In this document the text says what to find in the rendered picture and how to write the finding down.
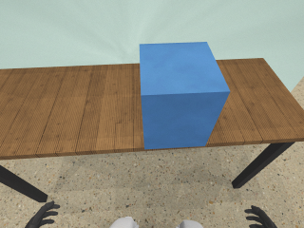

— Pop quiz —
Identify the robot left hand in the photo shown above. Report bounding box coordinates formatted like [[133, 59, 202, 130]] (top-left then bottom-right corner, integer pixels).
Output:
[[25, 200, 61, 228]]

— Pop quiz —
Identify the carton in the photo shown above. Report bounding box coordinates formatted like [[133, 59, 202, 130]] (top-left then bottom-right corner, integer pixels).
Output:
[[139, 42, 231, 150]]

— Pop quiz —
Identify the table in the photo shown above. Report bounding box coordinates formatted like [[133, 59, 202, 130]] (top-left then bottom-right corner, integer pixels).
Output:
[[0, 58, 304, 203]]

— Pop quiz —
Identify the robot right hand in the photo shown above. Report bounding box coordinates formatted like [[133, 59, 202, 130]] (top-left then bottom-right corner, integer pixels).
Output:
[[244, 205, 277, 228]]

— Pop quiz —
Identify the left robot thigh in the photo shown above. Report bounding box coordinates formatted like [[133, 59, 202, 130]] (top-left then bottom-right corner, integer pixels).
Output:
[[109, 218, 139, 228]]

